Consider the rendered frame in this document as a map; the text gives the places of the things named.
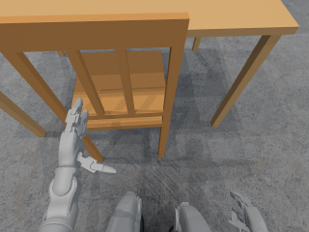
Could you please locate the left robot forearm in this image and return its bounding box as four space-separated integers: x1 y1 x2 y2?
38 166 82 232

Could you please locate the robot right thigh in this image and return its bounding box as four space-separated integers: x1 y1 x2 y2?
173 205 211 232

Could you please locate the table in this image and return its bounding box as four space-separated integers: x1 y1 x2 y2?
0 0 299 137

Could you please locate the left robot hand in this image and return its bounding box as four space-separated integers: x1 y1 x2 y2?
58 97 118 176

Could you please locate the left robot shin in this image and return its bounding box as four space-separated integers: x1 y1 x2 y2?
126 191 141 232

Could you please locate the right robot hand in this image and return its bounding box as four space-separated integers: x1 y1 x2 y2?
229 190 268 232

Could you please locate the chair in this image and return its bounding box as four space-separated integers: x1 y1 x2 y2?
0 12 190 162

